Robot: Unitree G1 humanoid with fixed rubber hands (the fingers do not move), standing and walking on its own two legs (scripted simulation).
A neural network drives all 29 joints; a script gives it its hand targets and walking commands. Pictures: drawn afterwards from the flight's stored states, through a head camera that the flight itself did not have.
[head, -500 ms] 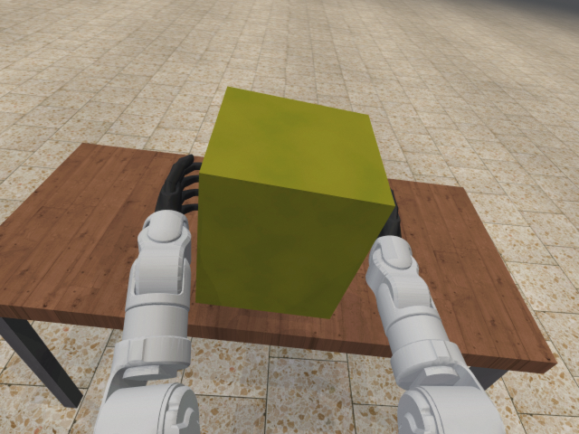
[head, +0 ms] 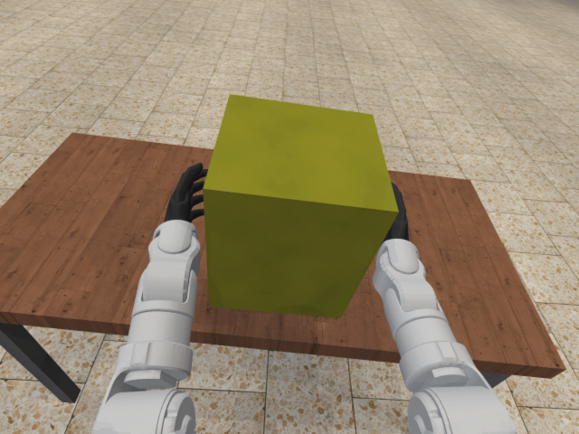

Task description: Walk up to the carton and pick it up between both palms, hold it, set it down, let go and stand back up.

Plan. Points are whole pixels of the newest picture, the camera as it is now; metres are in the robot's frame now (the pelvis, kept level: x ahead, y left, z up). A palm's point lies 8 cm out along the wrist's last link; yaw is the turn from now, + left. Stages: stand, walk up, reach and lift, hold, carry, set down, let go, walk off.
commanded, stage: set down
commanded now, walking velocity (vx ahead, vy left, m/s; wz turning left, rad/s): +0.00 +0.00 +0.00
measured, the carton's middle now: (288, 213) +0.41 +0.00 +0.11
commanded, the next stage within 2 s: none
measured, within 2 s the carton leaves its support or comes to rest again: neither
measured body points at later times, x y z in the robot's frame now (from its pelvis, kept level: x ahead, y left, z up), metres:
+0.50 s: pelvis +0.00 +0.00 +0.00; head -0.01 +0.02 +0.45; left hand +0.40 +0.14 +0.10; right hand +0.38 -0.16 +0.09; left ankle +0.00 +0.13 -0.75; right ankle -0.02 -0.11 -0.75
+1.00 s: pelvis +0.01 +0.00 +0.00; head +0.03 +0.02 +0.45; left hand +0.42 +0.14 +0.06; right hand +0.40 -0.16 +0.06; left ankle +0.00 +0.13 -0.75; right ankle -0.02 -0.11 -0.75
